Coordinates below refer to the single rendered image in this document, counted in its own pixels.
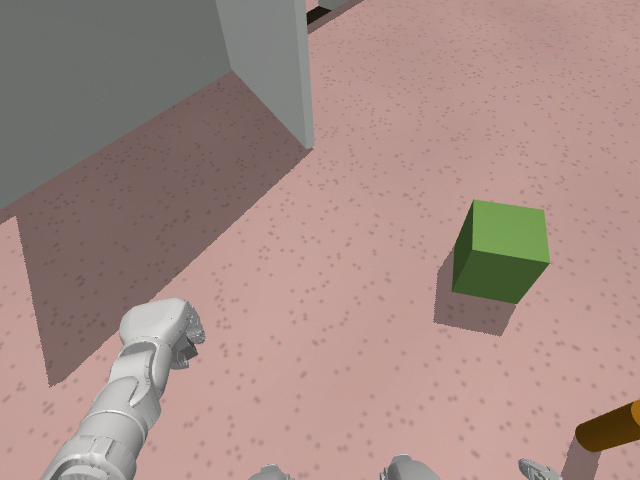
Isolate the left robot hand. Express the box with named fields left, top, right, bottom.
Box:
left=119, top=297, right=205, bottom=370

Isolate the left robot arm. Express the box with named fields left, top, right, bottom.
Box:
left=39, top=337, right=173, bottom=480

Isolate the right robot hand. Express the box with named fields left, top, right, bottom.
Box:
left=518, top=459, right=563, bottom=480

